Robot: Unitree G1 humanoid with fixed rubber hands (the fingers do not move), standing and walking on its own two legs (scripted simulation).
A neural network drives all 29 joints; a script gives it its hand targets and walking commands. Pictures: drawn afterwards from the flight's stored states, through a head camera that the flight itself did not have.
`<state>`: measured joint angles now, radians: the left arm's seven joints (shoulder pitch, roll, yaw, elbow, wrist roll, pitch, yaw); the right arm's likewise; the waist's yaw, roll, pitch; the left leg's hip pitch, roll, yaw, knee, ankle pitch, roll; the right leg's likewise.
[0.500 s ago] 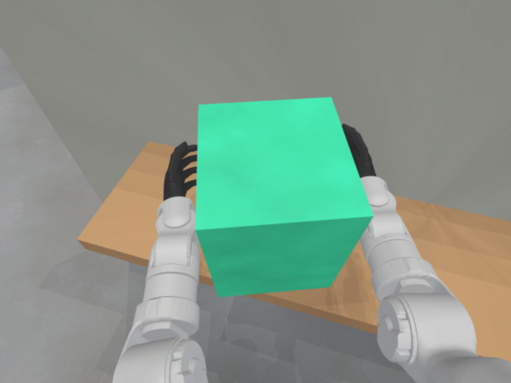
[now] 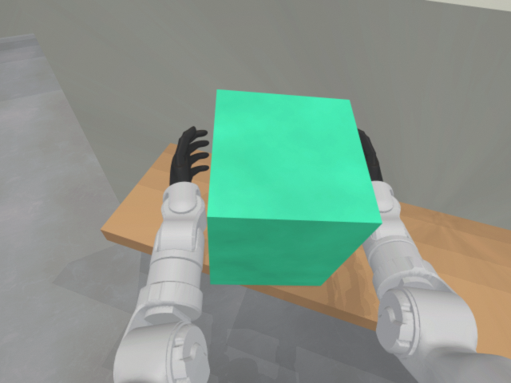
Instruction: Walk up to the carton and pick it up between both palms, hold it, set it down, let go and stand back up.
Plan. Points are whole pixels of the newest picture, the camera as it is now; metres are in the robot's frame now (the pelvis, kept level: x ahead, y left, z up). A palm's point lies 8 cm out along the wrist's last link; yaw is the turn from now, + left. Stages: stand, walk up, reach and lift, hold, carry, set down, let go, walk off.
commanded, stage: reach and lift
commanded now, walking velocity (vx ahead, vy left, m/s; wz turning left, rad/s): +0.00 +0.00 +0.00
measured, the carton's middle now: (274, 198) +0.38 -0.02 +0.08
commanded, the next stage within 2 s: none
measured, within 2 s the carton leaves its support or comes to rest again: neither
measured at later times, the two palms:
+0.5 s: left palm (163, 166) +0.39 +0.15 +0.15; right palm (358, 158) +0.41 -0.14 +0.16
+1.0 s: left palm (144, 139) +0.39 +0.17 +0.20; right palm (356, 150) +0.39 -0.12 +0.19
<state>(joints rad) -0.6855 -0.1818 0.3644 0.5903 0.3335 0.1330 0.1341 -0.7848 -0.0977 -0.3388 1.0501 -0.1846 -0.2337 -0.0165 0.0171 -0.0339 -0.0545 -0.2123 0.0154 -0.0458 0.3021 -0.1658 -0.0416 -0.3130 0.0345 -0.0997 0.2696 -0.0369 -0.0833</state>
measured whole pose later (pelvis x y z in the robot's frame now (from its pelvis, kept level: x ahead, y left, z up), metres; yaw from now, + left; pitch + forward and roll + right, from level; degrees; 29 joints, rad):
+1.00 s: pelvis +0.01 +0.05 +0.00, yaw +1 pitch -5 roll -1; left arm -0.74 -0.07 0.26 0.32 0.27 0.66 0.10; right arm -0.79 -0.08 -0.15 0.77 0.14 0.22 -0.13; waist -0.11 -0.06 -0.01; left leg -0.04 -0.02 -0.04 0.36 -0.23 0.02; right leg -0.10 -0.01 -0.10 0.26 -0.07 -0.01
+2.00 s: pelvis +0.01 +0.03 +0.00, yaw +1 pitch -6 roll -1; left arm -0.87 -0.03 0.36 0.34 0.26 0.81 0.02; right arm -0.95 -0.13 -0.07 0.72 0.24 0.48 -0.21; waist -0.10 -0.03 -0.04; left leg -0.02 0.00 -0.05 0.36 -0.23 0.00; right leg -0.09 0.02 -0.09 0.27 -0.08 -0.03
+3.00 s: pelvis +0.00 +0.03 +0.00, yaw +2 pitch -4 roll +0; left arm -0.99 0.03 0.37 0.45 0.22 0.87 0.02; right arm -1.06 -0.16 -0.07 0.77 0.27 0.60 -0.26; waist -0.07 0.01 -0.13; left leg -0.08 -0.01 -0.06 0.37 -0.22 0.00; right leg -0.14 0.02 -0.07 0.30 -0.09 -0.03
